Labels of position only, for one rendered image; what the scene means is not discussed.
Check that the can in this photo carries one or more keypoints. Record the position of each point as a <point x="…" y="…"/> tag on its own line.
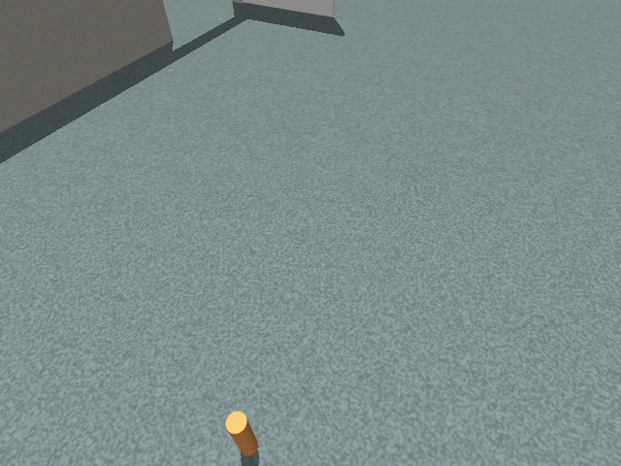
<point x="241" y="432"/>

